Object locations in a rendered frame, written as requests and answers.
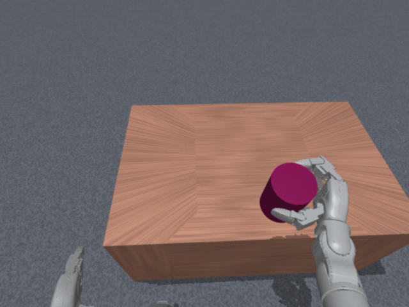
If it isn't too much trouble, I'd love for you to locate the can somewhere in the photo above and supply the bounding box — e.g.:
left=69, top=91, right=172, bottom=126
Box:
left=259, top=162, right=318, bottom=223

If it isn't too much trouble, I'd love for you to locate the right robot arm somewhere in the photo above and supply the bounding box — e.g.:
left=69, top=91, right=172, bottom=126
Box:
left=311, top=219, right=370, bottom=307

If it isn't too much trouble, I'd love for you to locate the left robot hand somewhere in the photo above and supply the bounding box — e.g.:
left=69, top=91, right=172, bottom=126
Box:
left=50, top=246, right=97, bottom=307

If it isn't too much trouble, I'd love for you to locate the right robot hand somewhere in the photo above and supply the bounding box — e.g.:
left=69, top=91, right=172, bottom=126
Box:
left=271, top=156, right=349, bottom=231

